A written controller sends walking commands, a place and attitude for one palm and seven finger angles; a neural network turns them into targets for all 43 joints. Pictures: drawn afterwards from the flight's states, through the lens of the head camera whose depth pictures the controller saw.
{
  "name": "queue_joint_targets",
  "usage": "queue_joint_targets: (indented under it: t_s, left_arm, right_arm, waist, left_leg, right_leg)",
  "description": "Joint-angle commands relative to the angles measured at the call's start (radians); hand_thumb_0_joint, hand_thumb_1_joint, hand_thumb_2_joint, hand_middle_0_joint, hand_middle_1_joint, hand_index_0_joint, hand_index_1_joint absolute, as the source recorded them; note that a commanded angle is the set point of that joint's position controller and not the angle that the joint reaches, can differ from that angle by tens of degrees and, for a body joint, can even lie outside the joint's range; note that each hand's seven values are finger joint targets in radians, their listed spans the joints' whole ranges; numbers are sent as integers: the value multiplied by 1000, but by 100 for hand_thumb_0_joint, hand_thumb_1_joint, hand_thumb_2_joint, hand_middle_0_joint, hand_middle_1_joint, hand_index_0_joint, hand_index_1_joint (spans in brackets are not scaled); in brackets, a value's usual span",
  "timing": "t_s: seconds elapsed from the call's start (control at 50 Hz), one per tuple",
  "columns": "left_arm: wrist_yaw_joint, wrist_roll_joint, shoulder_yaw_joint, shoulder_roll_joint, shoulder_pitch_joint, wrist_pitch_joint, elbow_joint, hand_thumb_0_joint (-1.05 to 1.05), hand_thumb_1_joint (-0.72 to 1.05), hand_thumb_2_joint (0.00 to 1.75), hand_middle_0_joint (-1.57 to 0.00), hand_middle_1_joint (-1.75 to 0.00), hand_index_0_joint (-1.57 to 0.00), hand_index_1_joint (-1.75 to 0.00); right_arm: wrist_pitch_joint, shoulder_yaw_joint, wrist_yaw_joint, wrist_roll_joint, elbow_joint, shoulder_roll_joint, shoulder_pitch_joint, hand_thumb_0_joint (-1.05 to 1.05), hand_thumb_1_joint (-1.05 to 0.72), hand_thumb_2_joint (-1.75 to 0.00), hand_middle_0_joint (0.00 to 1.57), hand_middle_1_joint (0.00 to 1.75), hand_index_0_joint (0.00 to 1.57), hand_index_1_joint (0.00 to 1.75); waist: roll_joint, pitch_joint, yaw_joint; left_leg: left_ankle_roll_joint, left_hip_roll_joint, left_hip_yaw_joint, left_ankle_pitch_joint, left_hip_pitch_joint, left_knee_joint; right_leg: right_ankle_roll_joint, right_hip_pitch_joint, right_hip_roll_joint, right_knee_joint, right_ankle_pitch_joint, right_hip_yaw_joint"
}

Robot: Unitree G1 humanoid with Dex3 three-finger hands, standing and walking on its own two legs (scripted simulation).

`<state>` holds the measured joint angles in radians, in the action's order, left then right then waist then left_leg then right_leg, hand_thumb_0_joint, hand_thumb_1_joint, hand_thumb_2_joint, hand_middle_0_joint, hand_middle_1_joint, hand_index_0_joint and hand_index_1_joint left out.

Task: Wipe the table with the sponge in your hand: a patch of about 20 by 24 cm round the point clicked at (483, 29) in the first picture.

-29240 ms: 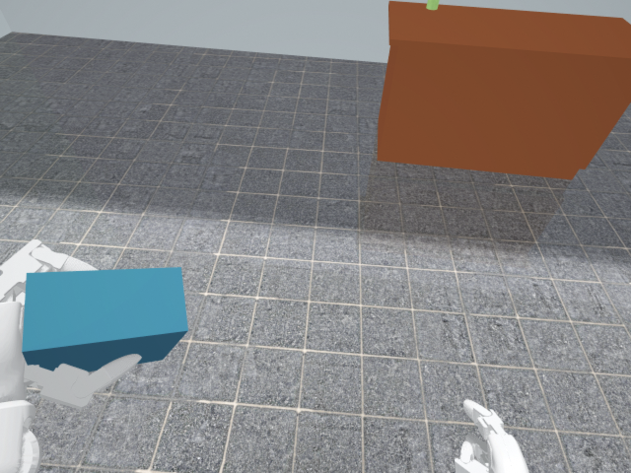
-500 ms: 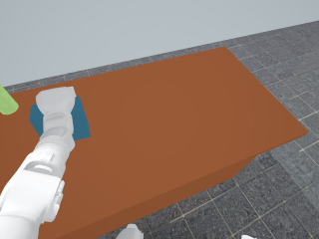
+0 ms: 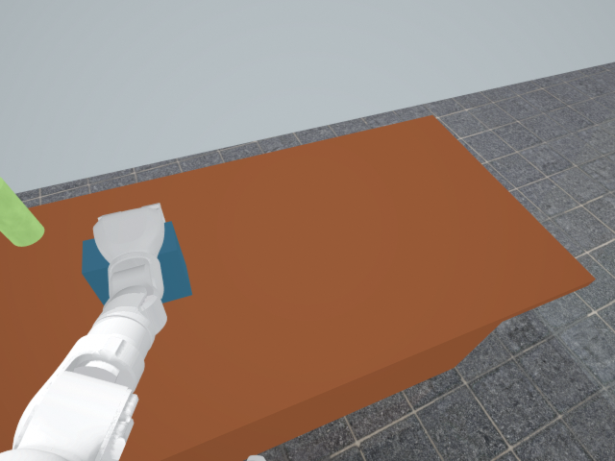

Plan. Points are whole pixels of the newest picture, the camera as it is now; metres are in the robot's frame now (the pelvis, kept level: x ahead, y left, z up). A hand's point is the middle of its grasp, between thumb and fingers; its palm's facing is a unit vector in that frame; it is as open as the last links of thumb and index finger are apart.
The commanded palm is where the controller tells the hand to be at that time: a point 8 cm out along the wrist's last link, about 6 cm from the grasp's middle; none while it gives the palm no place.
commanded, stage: wipe back along the middle lane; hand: left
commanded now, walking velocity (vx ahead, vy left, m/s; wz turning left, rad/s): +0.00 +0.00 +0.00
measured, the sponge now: (144, 277) +0.39 +0.28 -0.05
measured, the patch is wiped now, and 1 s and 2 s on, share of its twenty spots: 0.70 0.75 0.75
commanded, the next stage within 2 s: slide across to the third lane in 1.70 s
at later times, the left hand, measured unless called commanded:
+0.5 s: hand (148, 284) +0.35 +0.25 +0.00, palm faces -0.03 -0.01 -1.00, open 10.4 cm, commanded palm +0.30 +0.22 +0.03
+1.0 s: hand (153, 313) +0.30 +0.23 +0.00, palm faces -0.02 -0.03 -1.00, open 10.4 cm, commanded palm +0.25 +0.20 +0.03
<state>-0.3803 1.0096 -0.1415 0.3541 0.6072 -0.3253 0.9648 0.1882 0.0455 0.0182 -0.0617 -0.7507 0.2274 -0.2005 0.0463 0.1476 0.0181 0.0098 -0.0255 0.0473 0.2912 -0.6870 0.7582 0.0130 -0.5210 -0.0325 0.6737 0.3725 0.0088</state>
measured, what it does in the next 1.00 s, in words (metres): stands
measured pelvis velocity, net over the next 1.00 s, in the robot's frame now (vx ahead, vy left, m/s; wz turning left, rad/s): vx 0.00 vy -0.01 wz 0.01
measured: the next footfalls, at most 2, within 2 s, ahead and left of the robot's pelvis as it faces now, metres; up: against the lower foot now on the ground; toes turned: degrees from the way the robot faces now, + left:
none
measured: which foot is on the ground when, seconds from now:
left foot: down 0.00-1.00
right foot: down 0.00-1.00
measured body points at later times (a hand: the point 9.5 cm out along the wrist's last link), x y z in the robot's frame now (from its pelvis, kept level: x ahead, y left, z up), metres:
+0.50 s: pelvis +0.00 +0.00 +0.00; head +0.02 +0.00 +0.45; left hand +0.34 +0.24 +0.06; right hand +0.17 -0.24 -0.10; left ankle +0.04 +0.11 -0.71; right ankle -0.03 -0.14 -0.71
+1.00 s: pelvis +0.00 -0.01 +0.01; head +0.00 -0.02 +0.46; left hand +0.30 +0.22 +0.06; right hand +0.20 -0.23 -0.09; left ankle +0.04 +0.11 -0.71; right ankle -0.03 -0.14 -0.71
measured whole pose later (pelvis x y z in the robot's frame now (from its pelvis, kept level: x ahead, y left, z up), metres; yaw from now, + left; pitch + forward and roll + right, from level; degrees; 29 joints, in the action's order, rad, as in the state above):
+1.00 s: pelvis +0.00 -0.01 +0.01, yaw +0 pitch +6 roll -2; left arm -0.36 1.02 -0.27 0.26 0.18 -0.46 0.48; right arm 0.20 0.01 0.01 -0.09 -0.65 0.23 -0.09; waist 0.05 0.13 -0.05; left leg 0.00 -0.01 0.03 0.29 -0.52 0.71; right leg 0.00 -0.38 -0.02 0.67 0.39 0.00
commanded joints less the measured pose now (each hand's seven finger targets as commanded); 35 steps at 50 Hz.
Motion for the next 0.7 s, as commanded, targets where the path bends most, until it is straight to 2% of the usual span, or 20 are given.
queue_joint_targets:
  t_s: [0.0,0.1,0.14,0.16,0.22,0.24,0.26,0.28,0.3,0.34,0.4,0.44,0.46,0.5,0.54,0.56,0.62,0.64,0.66,0.68]
  left_arm:
    - [36,6,-38,17,78,5,-111,0,10,130,-120,-160,-120,-160]
    - [36,12,-34,29,32,-27,-118,0,10,130,-120,-160,-120,-160]
    - [34,9,-11,44,20,-31,-148,0,10,130,-120,-160,-120,-160]
    - [37,10,-32,26,-13,-38,-162,0,10,130,-120,-160,-120,-160]
    - [44,8,-67,-11,-43,-51,-208,0,10,130,-120,-160,-120,-160]
    - [41,5,-30,13,-74,-54,-217,0,10,130,-120,-160,-120,-160]
    - [45,3,-66,-16,-83,-58,-242,0,10,130,-120,-160,-120,-160]
    - [46,1,-75,-23,-61,-65,-245,0,10,130,-120,-160,-120,-160]
    - [47,1,-73,-26,-87,-70,-254,0,10,130,-120,-160,-120,-160]
    - [44,1,-28,21,-103,-79,-261,0,10,130,-120,-160,-120,-160]
    - [53,-3,-90,-38,-100,-93,-299,0,10,130,-120,-160,-120,-160]
    - [51,-3,-46,0,-153,-100,-299,0,10,130,-120,-160,-120,-160]
    - [57,-7,-98,-50,-140,-102,-327,0,10,130,-120,-160,-120,-160]
    - [62,-7,-100,-50,-152,-104,-334,0,10,130,-120,-160,-120,-160]
    - [58,-4,-55,-12,-196,-104,-335,0,10,130,-120,-160,-120,-160]
    - [63,-9,-111,-68,-204,-104,-364,0,10,130,-120,-160,-120,-160]
    - [66,-11,-118,-75,-247,-108,-386,0,10,130,-120,-160,-120,-160]
    - [64,-14,-89,-52,-262,-113,-385,0,10,130,-120,-160,-120,-160]
    - [67,-15,-131,-87,-239,-114,-416,0,10,130,-120,-160,-120,-160]
    - [68,-22,-132,-89,-250,-118,-422,0,10,130,-120,-160,-120,-160]
  right_arm:
    - [-18,41,-3,2,133,145,54,0,-90,-90,20,30,20,30]
    - [-6,33,-10,-1,149,147,79,0,-90,-90,20,30,20,30]
    - [-6,37,-12,-4,154,148,93,0,-90,-90,20,30,20,30]
    - [-5,33,-13,-2,165,147,97,0,-90,-90,20,30,20,30]
    - [-3,29,-13,-6,180,142,119,0,-90,-90,20,30,20,30]
    - [-5,33,-12,-8,181,144,124,0,-90,-90,20,30,20,30]
    - [-4,29,-12,-7,192,141,130,0,-90,-90,20,30,20,30]
    - [-3,26,-13,-8,191,140,134,0,-90,-90,20,30,20,30]
    - [-4,27,-14,-8,195,139,141,0,-90,-90,20,30,20,30]
    - [-4,26,-17,-9,192,147,154,0,-90,-90,20,30,20,30]
    - [-5,20,-18,-11,207,138,165,0,-90,-90,20,30,20,30]
    - [-8,20,-19,-12,206,144,177,0,-90,-90,20,30,20,30]
    - [-9,16,-19,-12,215,137,176,0,-90,-90,20,30,20,30]
    - [-11,16,-19,-13,217,137,186,0,-90,-90,20,30,20,30]
    - [-14,18,-20,-12,213,142,193,0,-90,-90,20,30,20,30]
    - [-17,14,-17,-13,225,134,192,0,-90,-90,20,30,20,30]
    - [-20,11,-12,-16,233,132,208,0,-90,-90,20,30,20,30]
    - [-21,14,-11,-15,228,138,214,0,-90,-90,20,30,20,30]
    - [-20,12,-11,-15,236,133,214,0,-90,-90,20,30,20,30]
    - [-21,11,-10,-17,239,130,215,0,-90,-90,20,30,20,30]
  waist:
    - [-55,252,2]
    - [-83,183,0]
    - [-91,199,-6]
    - [-73,204,-17]
    - [-66,204,-13]
    - [-63,206,-24]
    - [-49,208,-25]
    - [-66,191,-13]
    - [-68,184,-21]
    - [-73,169,-27]
    - [-83,159,-19]
    - [-68,154,-40]
    - [-66,169,-31]
    - [-76,150,-30]
    - [-77,157,-48]
    - [-61,177,-42]
    - [-88,156,-44]
    - [-80,153,-57]
    - [-72,153,-42]
    - [-89,149,-45]
  left_leg:
    - [26,15,-16,-251,319,-73]
    - [26,22,-19,-199,284,-87]
    - [25,21,-16,-219,300,-89]
    - [25,24,-19,-230,307,-85]
    - [23,26,-23,-230,315,-87]
    - [22,24,-15,-240,325,-91]
    - [23,27,-18,-237,331,-90]
    - [23,25,-17,-224,328,-92]
    - [23,26,-18,-217,326,-97]
    - [20,26,-11,-208,325,-106]
    - [21,29,-13,-192,329,-111]
    - [17,29,-4,-193,331,-118]
    - [21,30,-11,-199,341,-114]
    - [20,32,-12,-182,333,-116]
    - [16,31,-4,-186,337,-120]
    - [19,32,-10,-200,347,-114]
    - [17,32,-8,-189,339,-116]
    - [15,33,-3,-186,339,-124]
    - [19,31,-7,-183,345,-119]
    - [20,33,-8,-177,343,-120]
  right_leg:
    - [-76,30,-21,-90,-357,40]
    - [-75,30,-19,-101,-320,37]
    - [-76,52,-17,-97,-338,35]
    - [-78,58,-17,-94,-351,38]
    - [-78,61,-16,-98,-358,30]
    - [-82,69,-18,-95,-355,33]
    - [-81,68,-18,-96,-347,37]
    - [-81,58,-19,-100,-340,37]
    - [-80,63,-17,-105,-334,35]
    - [-84,69,-19,-106,-321,28]
    - [-81,65,-19,-110,-300,37]
    - [-88,71,-22,-108,-290,30]
    - [-85,77,-21,-105,-299,39]
    - [-84,72,-19,-113,-285,33]
    - [-90,83,-23,-108,-282,24]
    - [-88,86,-23,-99,-295,37]
    - [-87,86,-22,-101,-292,29]
    - [-92,91,-25,-104,-286,24]
    - [-89,85,-23,-102,-282,31]
    - [-88,89,-24,-105,-281,31]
